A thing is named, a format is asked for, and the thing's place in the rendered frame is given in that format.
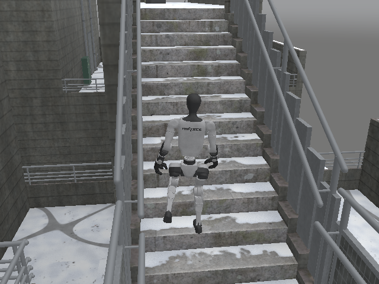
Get stairs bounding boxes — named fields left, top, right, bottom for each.
left=140, top=8, right=298, bottom=284

